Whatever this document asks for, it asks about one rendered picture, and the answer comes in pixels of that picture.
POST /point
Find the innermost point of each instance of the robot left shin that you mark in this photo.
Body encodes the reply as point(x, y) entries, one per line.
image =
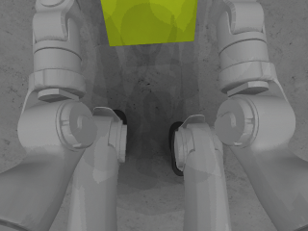
point(105, 111)

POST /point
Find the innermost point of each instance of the left robot upper arm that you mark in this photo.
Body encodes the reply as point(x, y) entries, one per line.
point(55, 136)

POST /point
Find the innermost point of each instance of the robot right forearm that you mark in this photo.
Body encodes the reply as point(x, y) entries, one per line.
point(242, 49)

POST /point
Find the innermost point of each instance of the right robot upper arm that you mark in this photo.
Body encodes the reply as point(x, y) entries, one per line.
point(257, 129)

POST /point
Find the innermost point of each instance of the carton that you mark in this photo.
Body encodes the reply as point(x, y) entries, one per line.
point(136, 22)

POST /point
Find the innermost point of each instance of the robot right thigh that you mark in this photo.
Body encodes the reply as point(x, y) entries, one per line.
point(206, 198)

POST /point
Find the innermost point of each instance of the robot left forearm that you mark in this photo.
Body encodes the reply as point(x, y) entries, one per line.
point(57, 53)

